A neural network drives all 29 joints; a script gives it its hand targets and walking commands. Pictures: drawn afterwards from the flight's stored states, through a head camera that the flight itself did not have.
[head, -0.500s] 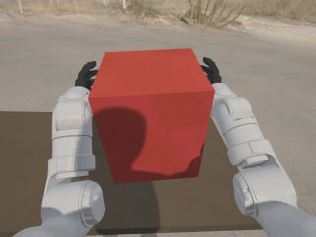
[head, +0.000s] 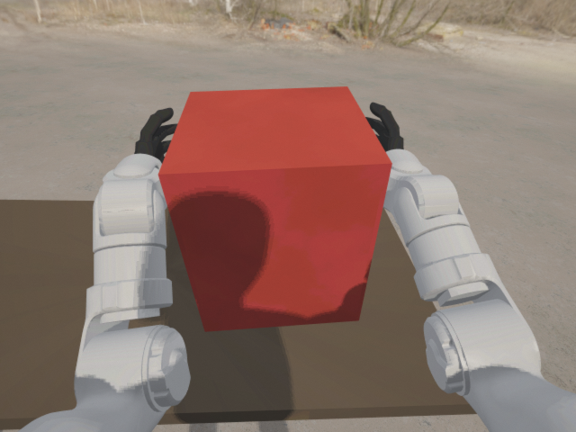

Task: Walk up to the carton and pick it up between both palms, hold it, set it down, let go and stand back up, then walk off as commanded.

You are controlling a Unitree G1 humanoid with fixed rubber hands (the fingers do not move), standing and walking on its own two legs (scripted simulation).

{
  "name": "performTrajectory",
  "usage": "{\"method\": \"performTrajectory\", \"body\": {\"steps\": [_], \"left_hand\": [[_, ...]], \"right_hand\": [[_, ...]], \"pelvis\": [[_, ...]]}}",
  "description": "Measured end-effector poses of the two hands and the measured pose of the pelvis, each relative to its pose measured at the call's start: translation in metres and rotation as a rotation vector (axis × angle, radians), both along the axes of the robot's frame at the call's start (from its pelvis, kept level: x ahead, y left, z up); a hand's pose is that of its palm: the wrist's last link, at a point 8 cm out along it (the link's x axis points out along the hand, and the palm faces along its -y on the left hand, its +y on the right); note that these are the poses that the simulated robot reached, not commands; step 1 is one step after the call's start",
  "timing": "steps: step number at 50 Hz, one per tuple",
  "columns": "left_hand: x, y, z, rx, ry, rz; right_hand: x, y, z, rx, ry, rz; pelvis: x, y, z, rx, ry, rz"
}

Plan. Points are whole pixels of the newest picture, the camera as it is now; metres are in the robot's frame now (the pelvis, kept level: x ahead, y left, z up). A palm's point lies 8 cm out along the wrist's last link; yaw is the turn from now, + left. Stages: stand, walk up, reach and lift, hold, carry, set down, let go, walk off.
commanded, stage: hold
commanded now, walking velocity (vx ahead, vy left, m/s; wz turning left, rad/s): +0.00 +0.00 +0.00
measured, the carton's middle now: (276, 208) +0.35 +0.00 +0.22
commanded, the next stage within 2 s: set down in 0.48 s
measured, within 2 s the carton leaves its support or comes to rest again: neither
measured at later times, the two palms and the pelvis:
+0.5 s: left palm (153, 167) +0.37 +0.15 +0.27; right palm (386, 159) +0.37 -0.15 +0.28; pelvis +0.00 +0.00 +0.00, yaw +0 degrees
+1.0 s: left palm (146, 148) +0.40 +0.16 +0.29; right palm (375, 170) +0.38 -0.14 +0.27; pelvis +0.01 +0.01 +0.00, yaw +1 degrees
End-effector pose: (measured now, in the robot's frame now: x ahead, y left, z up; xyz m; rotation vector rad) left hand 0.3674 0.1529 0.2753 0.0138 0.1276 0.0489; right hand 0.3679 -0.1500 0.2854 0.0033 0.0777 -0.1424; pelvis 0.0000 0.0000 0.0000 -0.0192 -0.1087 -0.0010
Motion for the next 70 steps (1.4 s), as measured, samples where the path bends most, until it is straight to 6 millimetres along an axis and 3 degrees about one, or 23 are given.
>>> {"method": "performTrajectory", "body": {"steps": [28, 35, 42, 47, 53, 59, 70], "left_hand": [[0.006, 0.0, -0.004, -0.008, 0.0, -0.012], [0.005, 0.001, 0.012, -0.038, -0.074, -0.023], [0.016, 0.006, 0.034, -0.02, -0.146, -0.049], [0.024, 0.011, 0.03, 0.034, -0.16, -0.067], [0.031, 0.009, -0.01, 0.044, -0.13, -0.086], [0.033, 0.0, -0.042, 0.045, -0.108, -0.085], [0.04, -0.013, -0.044, 0.064, -0.107, -0.097]], "right_hand": [[0.003, 0.0, -0.002, 0.003, 0.003, -0.006], [-0.005, 0.001, 0.014, 0.019, -0.072, -0.03], [0.0, 0.005, 0.027, 0.023, -0.15, -0.048], [0.007, 0.01, 0.005, 0.013, -0.166, -0.053], [0.008, 0.009, -0.042, 0.011, -0.142, -0.07], [0.007, 0.001, -0.071, 0.002, -0.129, -0.085], [0.008, -0.011, -0.077, -0.012, -0.138, -0.103]], "pelvis": [[0.005, 0.001, 0.0, 0.0, 0.002, 0.008], [0.006, 0.002, 0.0, -0.002, -0.009, 0.01], [0.006, 0.008, 0.0, 0.003, -0.03, 0.007], [0.01, 0.013, 0.0, 0.002, -0.062, 0.013], [0.014, 0.016, 0.0, -0.002, -0.081, 0.017], [0.015, 0.016, 0.0, -0.005, -0.078, 0.01], [0.019, 0.016, 0.0, -0.003, -0.072, 0.007]]}}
